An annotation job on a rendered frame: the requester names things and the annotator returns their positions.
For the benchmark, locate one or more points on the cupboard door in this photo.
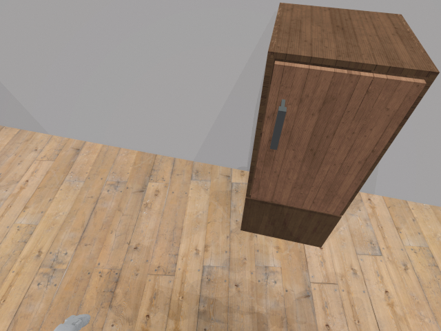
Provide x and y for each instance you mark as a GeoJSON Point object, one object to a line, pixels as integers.
{"type": "Point", "coordinates": [336, 125]}

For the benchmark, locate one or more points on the left robot hand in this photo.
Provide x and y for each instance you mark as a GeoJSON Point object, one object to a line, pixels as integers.
{"type": "Point", "coordinates": [74, 323]}

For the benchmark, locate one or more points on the handle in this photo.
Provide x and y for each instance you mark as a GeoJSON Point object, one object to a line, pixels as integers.
{"type": "Point", "coordinates": [278, 125]}

